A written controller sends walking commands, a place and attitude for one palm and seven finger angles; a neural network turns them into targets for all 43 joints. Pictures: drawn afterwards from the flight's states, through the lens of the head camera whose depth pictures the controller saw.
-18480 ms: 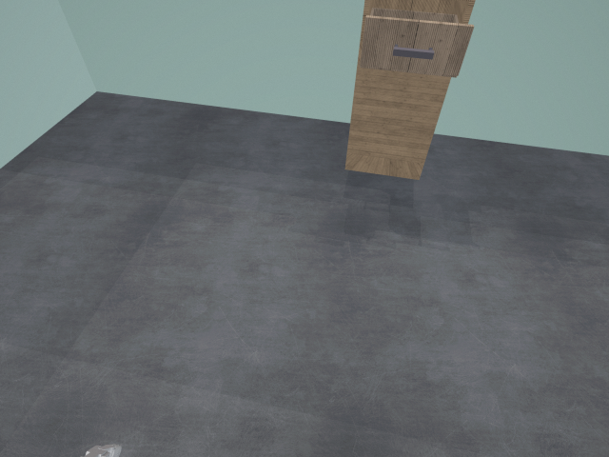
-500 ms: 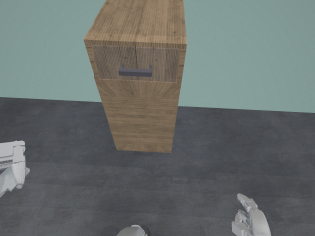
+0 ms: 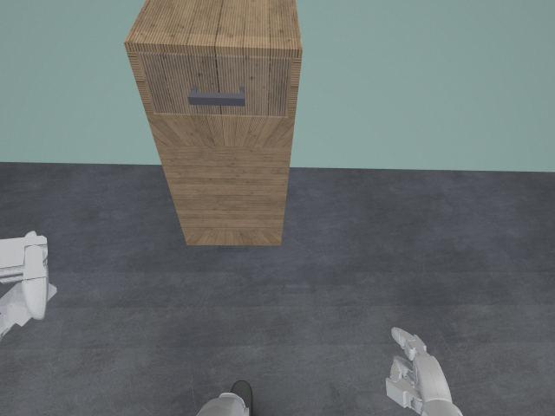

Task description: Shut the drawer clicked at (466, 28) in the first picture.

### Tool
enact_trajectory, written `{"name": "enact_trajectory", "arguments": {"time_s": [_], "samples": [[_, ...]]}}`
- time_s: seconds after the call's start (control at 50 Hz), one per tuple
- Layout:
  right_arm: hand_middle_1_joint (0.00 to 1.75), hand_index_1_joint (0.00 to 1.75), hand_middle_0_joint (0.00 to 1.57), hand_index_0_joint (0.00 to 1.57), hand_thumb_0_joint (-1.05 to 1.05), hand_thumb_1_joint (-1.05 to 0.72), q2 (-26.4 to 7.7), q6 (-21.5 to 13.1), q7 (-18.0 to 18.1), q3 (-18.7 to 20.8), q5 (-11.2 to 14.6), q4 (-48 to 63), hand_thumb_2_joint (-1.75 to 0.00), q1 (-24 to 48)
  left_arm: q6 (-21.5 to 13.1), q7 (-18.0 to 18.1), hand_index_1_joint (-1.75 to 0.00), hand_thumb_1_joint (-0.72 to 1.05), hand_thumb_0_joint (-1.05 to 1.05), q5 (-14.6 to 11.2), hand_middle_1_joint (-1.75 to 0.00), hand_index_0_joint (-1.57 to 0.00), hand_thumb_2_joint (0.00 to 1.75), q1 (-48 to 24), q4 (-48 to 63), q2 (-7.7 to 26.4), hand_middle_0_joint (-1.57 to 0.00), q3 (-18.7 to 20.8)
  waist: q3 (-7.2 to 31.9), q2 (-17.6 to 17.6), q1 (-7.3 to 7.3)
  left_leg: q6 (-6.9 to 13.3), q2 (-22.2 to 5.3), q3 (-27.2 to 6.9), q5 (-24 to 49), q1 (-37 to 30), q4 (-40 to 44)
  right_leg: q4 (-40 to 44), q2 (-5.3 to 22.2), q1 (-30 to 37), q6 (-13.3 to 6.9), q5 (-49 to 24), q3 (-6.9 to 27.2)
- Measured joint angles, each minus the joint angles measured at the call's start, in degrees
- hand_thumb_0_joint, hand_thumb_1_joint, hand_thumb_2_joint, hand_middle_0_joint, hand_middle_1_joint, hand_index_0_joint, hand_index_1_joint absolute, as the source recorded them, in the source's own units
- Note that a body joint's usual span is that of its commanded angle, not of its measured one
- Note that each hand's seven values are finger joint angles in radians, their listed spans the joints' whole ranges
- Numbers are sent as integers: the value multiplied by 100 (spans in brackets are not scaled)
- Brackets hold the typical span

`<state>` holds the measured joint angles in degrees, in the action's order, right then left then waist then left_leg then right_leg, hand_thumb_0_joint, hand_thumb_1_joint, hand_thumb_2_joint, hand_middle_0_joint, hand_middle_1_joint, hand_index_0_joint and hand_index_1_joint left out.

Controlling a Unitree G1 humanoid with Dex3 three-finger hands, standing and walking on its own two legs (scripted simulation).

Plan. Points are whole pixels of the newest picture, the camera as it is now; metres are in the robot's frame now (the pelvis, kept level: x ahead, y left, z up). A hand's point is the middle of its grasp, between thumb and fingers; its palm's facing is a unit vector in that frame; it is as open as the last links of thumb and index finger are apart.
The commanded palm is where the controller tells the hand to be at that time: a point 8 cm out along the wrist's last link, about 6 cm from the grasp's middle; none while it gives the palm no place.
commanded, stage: stop stepping back and stand still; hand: left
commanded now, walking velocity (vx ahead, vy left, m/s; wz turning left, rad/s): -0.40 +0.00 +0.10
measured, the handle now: (217, 94) +0.79 +0.22 -0.01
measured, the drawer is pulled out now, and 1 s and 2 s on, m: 0.00 0.00 0.00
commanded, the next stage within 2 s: let the arm hang, fingers relaxed in 0.86 s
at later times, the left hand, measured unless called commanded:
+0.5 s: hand (6, 311) +0.17 +0.25 +0.19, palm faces +0.33 -0.83 -0.45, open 3.2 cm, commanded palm +0.10 +0.30 +0.19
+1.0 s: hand out of the picture +0.16 +0.29 +0.14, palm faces +0.29 -0.82 -0.50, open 3.2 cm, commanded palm none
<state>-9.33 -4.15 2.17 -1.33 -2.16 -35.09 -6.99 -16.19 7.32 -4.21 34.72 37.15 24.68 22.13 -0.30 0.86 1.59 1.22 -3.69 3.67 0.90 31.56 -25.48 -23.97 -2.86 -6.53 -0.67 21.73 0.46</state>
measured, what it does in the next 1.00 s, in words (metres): steps on the spot: left foot, then left foot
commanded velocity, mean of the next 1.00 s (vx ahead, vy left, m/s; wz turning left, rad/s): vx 0.03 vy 0.00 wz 0.00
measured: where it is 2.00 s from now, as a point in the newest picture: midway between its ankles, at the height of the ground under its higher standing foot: outside the picture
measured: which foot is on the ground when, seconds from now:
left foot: down 0.00-0.20, up 0.22-0.26, down 0.28-0.48, up 0.50-0.62, down 0.64-1.00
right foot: down 0.00-0.74, up 0.76-0.80, down 0.82-1.00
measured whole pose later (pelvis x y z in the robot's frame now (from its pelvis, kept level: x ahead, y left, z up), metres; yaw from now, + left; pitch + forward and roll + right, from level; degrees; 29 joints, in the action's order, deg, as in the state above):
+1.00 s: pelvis -0.02 +0.05 +0.01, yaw +1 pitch +1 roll -2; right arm -12.8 -6.7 1.0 0.1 0.5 -36.9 -10.0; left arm -12.5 5.5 -1.0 34.0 25.2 23.2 17.2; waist -0.5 2.2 0.6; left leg 1.5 0.4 -0.7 -11.1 20.6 -31.1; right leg -26.9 -2.2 -10.3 -0.7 17.3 -1.1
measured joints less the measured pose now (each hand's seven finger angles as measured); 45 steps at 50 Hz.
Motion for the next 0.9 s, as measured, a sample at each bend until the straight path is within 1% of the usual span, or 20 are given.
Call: {"name": "enact_trajectory", "arguments": {"time_s": [0.06, 0.12, 0.16, 0.2, 0.26, 0.28, 0.32, 0.36, 0.42, 0.46, 0.5, 0.52, 0.56, 0.58, 0.64, 0.68, 0.72, 0.78, 0.82, 0.9], "samples": [[30, 30, 21, 21, 1, -90, -97, 145, 76, 26, 120, -90, -90, -114, 45, -71, -160, 89, 1, -37, -159, -140, 90, -23, -122, 29, -141, -117, -84, 129, -151, -57, 22, -169, -73, -137, -101, -279, -61, 54, 111, 84, -8], [30, 30, 21, 21, 1, -90, -189, 238, 156, 88, 194, -47, -90, -391, 118, -119, -160, 89, 1, -99, -159, -140, 90, 130, -214, 117, -141, -70, -59, 129, -350, 72, 77, -236, 101, -261, -219, -545, -51, 157, 118, 262, -50], [30, 30, 21, 21, 1, -90, -264, 263, 213, 140, 200, -30, -90, -602, 199, -107, -160, 89, 1, -108, -159, -140, 90, 256, -292, 151, -141, -16, 19, 119, -463, 27, 141, -283, -87, -284, -338, -598, -11, 231, 75, 332, -111], [30, 30, 21, 20, 1, -90, -352, 279, 266, 195, 199, -50, -90, -802, 262, -56, -160, 89, 1, -97, -159, -140, 90, 401, -334, 134, -141, 29, 115, 106, -503, -101, 219, -343, -619, -207, -666, -647, 45, 285, 29, 405, -154], [30, 30, 21, 20, 1, -90, -512, 262, 337, 282, 189, -205, -90, -1063, 352, 43, -160, 89, 1, -18, -159, -140, 90, 510, -332, -30, -141, 26, 275, 103, -365, -234, 305, -433, -1292, -261, -1482, -772, 93, 354, 83, 503, -64], [30, 30, 21, 20, 1, -90, -559, 227, 369, 303, 197, -267, -90, -1136, 370, 71, -160, 89, 1, 17, -159, -140, 90, 447, -347, -98, -141, 6, 318, 111, -345, -180, 321, -446, -1267, -394, -1466, -828, 99, 369, 140, 548, -58], [30, 30, 20, 20, 1, -90, -545, 122, 429, 329, 216, -410, -90, -1125, 383, 106, -160, 89, 1, 65, -159, -141, 90, 85, -502, -213, -141, -20, 228, -10, -323, 101, 446, -386, -1016, -463, -1416, -1025, 222, 350, 201, 670, -54], [30, 30, 20, 20, 2, -91, -419, -9, 428, 300, 195, -471, -90, -975, 422, 140, -160, 89, 1, 92, -159, -141, 90, -289, -698, -302, -141, 6, 88, -157, -285, 214, 524, -269, -918, -570, -1123, -1335, 221, 113, 83, 823, 120], [30, 30, 20, 20, 2, -91, -163, -196, 279, 186, 131, -294, -90, -783, 478, 159, -160, 89, 1, 118, -160, -140, 90, -493, -638, -284, -141, 54, -77, -215, -349, 103, 547, -259, -520, -773, -312, -1468, -12, -255, -81, 905, 47], [30, 30, 20, 20, 2, -91, -30, -247, 147, 84, 127, -50, -90, -735, 427, 114, -160, 89, 1, 98, -160, -140, 90, -221, -364, -159, -141, 98, -67, -220, -403, 33, 571, -246, -531, -778, -6, -787, -98, -222, -164, 731, -136], [30, 30, 20, 20, 2, -90, 1, -198, 55, 28, 129, 131, -90, -688, 360, 42, -160, 89, 1, 90, -159, -140, 90, 156, -68, -65, -141, 68, -46, -137, -432, -103, 593, -258, -1069, -541, -402, -429, -73, -230, -235, -133, -174], [30, 30, 21, 20, 1, -90, 1, -136, 31, 20, 130, 131, -90, -668, 340, 16, -160, 89, 1, 82, -159, -140, 90, 332, 38, -39, -141, 32, 1, -110, -383, -164, 604, -289, -1283, -405, -889, -409, -52, -259, -242, -326, -155], [30, 30, 21, 21, 1, -90, -12, 3, 30, 27, 156, 15, -90, -669, 317, 4, -160, 89, 1, 80, -159, -140, 90, 563, 63, -68, -141, -43, 170, -91, -256, -209, 591, -332, -1557, -329, -1687, -393, 2, -275, -211, -299, -70], [30, 30, 21, 21, 1, -90, -29, 47, 59, 30, 177, -53, -90, -681, 319, 30, -160, 89, 1, 96, -159, -140, 90, 593, -23, -114, -141, -73, 241, -83, -204, -190, 544, -328, -1613, -453, -1714, -373, 34, -256, -171, -253, -37], [30, 30, 21, 21, 1, -90, -190, 11, 184, 55, 229, -150, -90, -741, 403, 127, -160, 89, 1, 151, -159, -140, 90, 402, -434, -289, -141, -151, 308, 95, -142, -57, 324, -397, -1301, -1171, -740, -488, 58, -224, -27, -80, -124], [30, 30, 21, 21, 1, -90, -219, -16, 258, 100, 249, -264, -90, -632, 514, 149, -160, 89, 1, 172, -159, -140, 90, 54, -747, -378, -141, -185, 135, -1, -58, 35, 479, -349, -1493, -1308, -617, -616, 223, -205, 59, -185, -113], [30, 30, 21, 20, 1, -90, -212, -43, 253, 76, 248, -236, -90, -508, 632, 145, -160, 89, 1, 171, -159, -140, 90, -143, -854, -414, -141, -161, -45, -118, -4, 92, 571, -263, -1379, -1415, -495, -809, 333, -254, 105, -230, -51], [30, 30, 21, 20, 1, -90, -128, -206, 171, 38, 212, -69, -90, -391, 681, 132, -160, 89, 1, 170, -159, -140, 90, -204, -671, -349, -141, -165, -184, -249, -39, 112, 628, -226, -1186, -1480, -265, -962, 341, -395, 115, -24, 41], [30, 30, 21, 20, 1, -90, -76, -291, 118, -12, 208, 64, -90, -338, 612, 131, -160, 89, 1, 186, -159, -140, 90, -115, -435, -271, -141, -164, -226, -303, -102, 97, 635, -244, -1131, -1436, -229, -646, 318, -371, 87, -198, 20], [30, 30, 21, 21, 1, -90, -78, -231, 56, -29, 213, 164, -90, -298, 413, 75, -160, 89, 1, 153, -159, -140, 90, 237, -201, -224, -141, -169, -174, -96, -218, 29, 454, -391, -1125, -1322, -283, -199, 117, -245, -16, -437, -105]]}}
